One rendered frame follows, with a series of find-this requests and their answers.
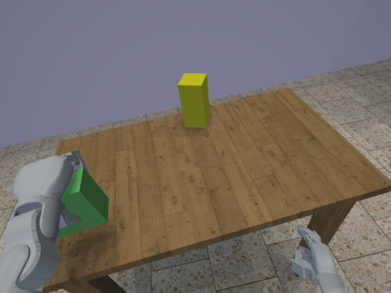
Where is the table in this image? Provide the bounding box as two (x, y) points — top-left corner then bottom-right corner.
(42, 88), (391, 293)

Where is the sponge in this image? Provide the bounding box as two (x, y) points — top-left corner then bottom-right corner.
(57, 167), (109, 238)

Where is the right robot hand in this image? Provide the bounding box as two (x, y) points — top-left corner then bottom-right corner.
(291, 225), (338, 283)

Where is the robot right forearm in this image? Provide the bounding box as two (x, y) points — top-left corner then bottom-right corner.
(315, 272), (351, 293)

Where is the robot left forearm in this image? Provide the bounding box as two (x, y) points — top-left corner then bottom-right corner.
(0, 197), (61, 293)

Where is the left robot hand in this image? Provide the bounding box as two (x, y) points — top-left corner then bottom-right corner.
(13, 150), (88, 229)

